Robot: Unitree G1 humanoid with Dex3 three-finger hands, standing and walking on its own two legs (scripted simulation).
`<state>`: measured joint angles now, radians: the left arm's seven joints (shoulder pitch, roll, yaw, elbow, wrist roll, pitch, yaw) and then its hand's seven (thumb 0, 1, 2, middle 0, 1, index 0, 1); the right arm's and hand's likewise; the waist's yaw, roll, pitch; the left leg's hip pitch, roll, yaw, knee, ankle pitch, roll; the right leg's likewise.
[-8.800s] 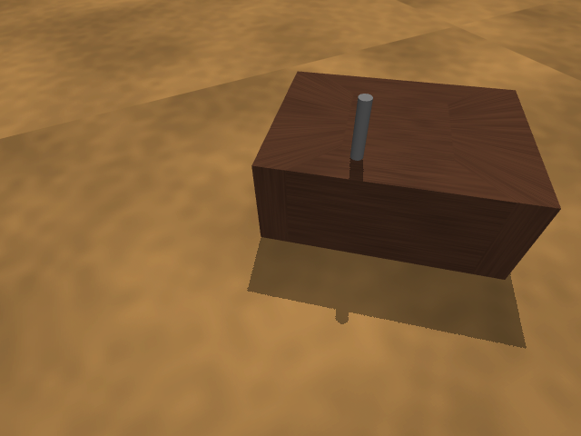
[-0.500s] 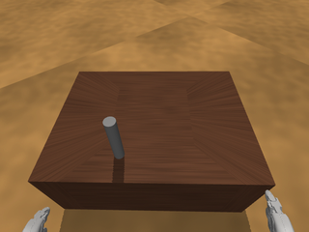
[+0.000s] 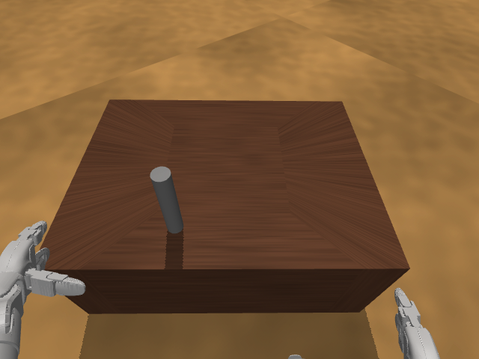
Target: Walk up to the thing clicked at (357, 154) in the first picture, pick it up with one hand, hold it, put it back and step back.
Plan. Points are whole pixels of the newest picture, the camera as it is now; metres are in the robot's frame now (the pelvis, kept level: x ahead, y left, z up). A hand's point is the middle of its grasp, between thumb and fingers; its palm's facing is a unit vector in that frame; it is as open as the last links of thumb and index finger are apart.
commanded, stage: go down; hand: left
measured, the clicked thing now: (168, 203) +0.55 +0.19 -0.18
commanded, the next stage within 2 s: approach in 1.18 s
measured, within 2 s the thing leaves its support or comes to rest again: neither
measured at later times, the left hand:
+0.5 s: hand (44, 208) +0.39 +0.35 +0.04, palm faces +0.19 -0.98 -0.10, open 17.2 cm
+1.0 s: hand (39, 179) +0.43 +0.36 +0.07, palm faces +0.19 -0.98 -0.05, open 17.3 cm
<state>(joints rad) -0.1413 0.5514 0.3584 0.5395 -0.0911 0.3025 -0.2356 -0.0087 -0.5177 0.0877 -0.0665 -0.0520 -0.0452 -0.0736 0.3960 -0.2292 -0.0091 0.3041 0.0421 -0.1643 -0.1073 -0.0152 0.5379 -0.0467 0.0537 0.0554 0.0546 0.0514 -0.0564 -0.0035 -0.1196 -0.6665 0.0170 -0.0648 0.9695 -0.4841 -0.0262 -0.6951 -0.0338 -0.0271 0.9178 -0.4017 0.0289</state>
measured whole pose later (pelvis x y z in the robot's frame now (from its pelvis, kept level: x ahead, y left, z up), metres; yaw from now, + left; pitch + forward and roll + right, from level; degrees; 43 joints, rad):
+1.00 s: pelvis +0.00 +0.01 -0.01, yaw -2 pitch +18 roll -3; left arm -0.65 0.84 0.62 1.13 -0.10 -0.15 -0.48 -0.01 -0.50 0.08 -0.04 -0.05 -0.04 -0.06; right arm 0.33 -0.26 0.02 0.27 0.01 -0.13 -0.04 -0.01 0.55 -0.05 0.05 0.06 0.05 0.05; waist -0.14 -0.03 -0.13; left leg -0.86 0.04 -0.07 1.04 -0.51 -0.02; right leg -0.87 -0.01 -0.03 0.94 -0.39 0.03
